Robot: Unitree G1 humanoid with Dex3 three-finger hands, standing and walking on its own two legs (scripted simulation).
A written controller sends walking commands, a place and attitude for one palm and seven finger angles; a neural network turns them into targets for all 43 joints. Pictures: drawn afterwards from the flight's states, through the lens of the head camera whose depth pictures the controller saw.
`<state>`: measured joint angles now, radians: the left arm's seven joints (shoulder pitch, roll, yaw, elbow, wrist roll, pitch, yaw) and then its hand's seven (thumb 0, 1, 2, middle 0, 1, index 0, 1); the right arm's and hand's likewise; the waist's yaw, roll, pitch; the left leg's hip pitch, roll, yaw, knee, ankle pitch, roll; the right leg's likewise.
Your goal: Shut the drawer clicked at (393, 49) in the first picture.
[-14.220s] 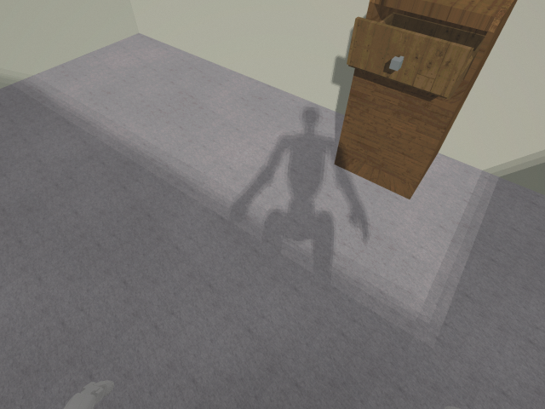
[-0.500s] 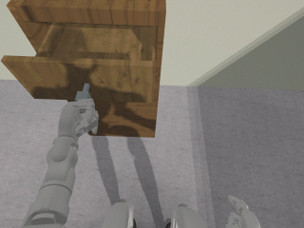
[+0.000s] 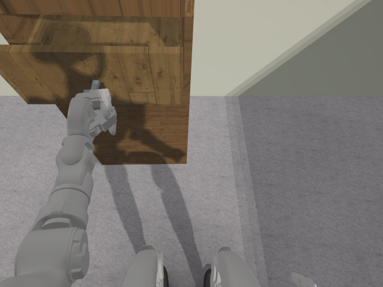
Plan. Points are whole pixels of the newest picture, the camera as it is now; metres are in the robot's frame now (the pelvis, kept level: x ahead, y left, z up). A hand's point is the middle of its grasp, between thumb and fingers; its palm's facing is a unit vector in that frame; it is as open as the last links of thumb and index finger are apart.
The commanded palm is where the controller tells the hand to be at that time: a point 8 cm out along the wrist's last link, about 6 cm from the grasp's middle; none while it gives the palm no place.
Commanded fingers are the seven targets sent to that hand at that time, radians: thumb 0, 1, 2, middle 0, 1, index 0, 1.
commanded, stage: push the drawer shut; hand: left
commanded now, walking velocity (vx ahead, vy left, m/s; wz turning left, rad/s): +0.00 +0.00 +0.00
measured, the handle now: (93, 93) +0.51 +0.20 +0.05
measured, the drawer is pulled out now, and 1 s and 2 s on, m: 0.11 0.00 0.00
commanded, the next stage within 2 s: pull the fist back off the drawer in 1.22 s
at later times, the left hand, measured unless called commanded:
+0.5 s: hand (116, 96) +0.51 +0.15 +0.05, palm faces -0.02 -1.00 -0.03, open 3.3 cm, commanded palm +0.49 +0.20 +0.05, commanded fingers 0.00 0.90 0.90 -1.40 -1.60 -1.40 -1.60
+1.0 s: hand (119, 77) +0.56 +0.15 +0.05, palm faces -0.01 -1.00 -0.03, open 3.3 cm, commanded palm +0.55 +0.19 +0.05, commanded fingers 0.00 0.90 0.90 -1.40 -1.60 -1.40 -1.60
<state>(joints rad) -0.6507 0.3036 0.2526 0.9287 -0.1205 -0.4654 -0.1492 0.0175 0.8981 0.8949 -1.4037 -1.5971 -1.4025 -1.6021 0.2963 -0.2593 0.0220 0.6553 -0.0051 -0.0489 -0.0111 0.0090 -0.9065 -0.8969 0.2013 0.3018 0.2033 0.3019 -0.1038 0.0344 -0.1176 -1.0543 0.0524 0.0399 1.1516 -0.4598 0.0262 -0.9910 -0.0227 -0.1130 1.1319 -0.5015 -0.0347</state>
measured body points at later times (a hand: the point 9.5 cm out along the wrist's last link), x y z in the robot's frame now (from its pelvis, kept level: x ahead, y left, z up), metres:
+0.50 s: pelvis +0.00 +0.01 -0.01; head +0.14 +0.01 +0.42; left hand +0.50 +0.21 +0.05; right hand +0.03 -0.26 -0.13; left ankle +0.05 +0.11 -0.64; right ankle +0.02 -0.10 -0.64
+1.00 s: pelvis +0.01 +0.01 -0.01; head +0.18 +0.02 +0.40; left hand +0.56 +0.20 +0.05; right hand -0.02 -0.25 -0.12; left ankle +0.05 +0.11 -0.64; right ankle +0.02 -0.10 -0.64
